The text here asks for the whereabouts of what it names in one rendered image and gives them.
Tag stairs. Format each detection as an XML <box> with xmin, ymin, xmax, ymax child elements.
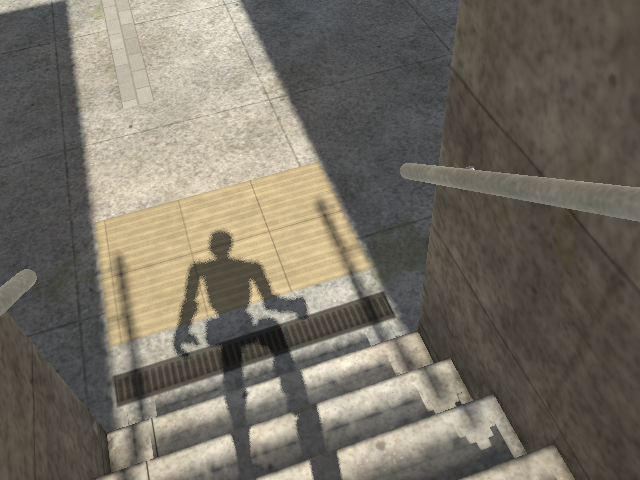
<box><xmin>94</xmin><ymin>331</ymin><xmax>575</xmax><ymax>480</ymax></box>

